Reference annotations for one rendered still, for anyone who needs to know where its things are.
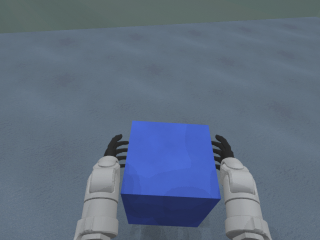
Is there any right robot hand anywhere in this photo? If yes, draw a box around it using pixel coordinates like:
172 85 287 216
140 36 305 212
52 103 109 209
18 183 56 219
211 135 234 170

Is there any right robot forearm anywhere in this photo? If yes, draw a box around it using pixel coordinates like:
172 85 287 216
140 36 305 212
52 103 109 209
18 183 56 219
220 157 272 240

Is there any carton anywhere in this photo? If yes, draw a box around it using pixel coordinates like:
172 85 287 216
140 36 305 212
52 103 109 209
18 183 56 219
120 120 221 228

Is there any left robot hand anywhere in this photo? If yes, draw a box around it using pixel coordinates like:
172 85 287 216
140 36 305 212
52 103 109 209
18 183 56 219
104 134 129 168

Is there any left robot forearm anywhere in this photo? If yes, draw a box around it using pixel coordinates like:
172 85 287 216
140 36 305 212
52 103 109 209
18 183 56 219
73 155 120 240

